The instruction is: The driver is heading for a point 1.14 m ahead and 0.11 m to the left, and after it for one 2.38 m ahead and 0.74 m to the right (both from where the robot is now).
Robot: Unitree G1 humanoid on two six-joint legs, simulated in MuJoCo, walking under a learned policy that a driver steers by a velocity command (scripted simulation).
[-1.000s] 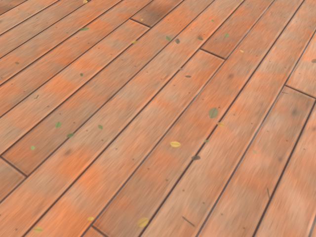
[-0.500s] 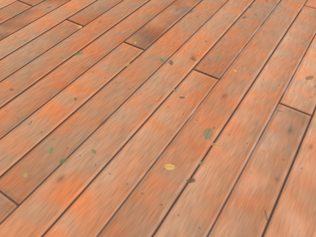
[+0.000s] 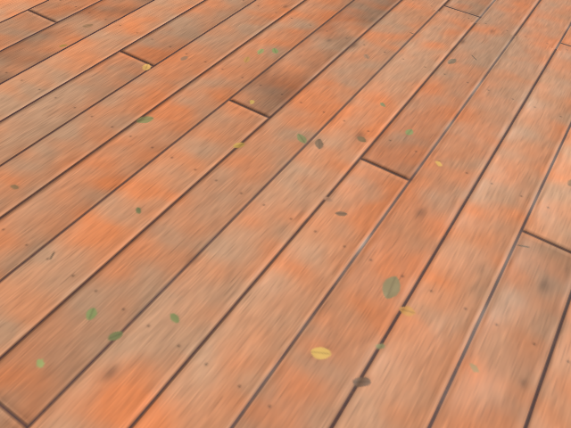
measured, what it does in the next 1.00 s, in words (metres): walks ahead: right foot, then left foot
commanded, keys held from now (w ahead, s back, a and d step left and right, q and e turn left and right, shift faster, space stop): w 1.00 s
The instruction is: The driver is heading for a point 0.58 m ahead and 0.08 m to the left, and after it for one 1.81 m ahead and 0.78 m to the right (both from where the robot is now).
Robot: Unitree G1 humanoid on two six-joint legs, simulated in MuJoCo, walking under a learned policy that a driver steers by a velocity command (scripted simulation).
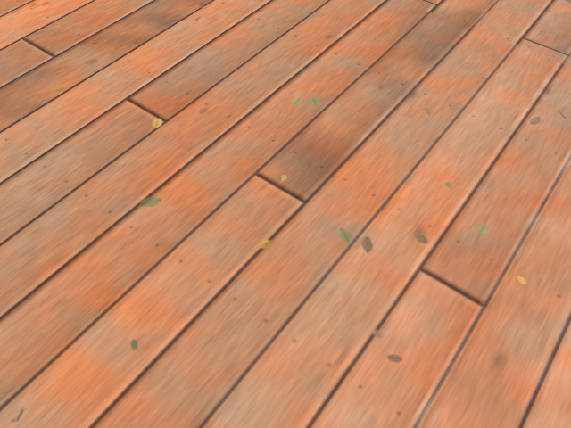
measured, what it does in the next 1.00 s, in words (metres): walks ahead: right foot, then left foot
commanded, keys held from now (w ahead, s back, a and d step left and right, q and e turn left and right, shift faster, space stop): w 0.54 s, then w+q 0.16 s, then e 0.30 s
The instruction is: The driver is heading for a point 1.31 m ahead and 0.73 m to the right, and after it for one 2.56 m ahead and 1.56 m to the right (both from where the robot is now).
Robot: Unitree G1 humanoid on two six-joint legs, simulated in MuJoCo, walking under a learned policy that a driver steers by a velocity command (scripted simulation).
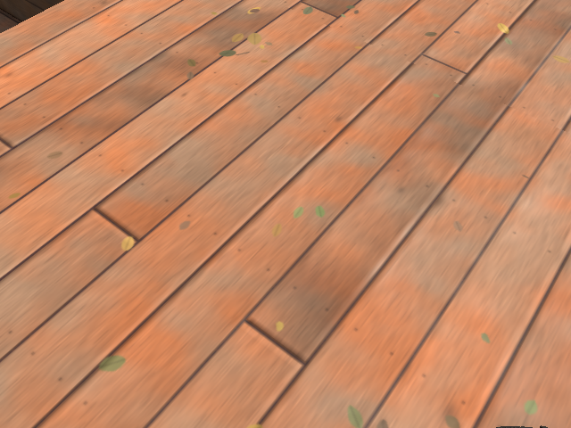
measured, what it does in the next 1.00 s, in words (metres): steps on the spot, turning right: right foot, then left foot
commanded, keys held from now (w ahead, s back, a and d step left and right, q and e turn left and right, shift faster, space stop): e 0.90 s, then no key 0.10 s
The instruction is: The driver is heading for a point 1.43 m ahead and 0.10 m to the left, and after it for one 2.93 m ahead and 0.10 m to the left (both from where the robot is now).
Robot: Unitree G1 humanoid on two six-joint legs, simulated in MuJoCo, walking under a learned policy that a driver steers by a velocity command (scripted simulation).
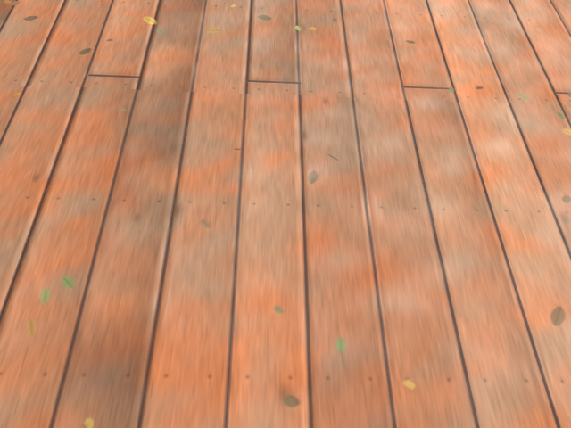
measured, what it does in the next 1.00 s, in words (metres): walks ahead: right foot, then left foot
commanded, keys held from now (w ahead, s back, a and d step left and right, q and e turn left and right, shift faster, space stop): no key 0.18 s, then w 0.82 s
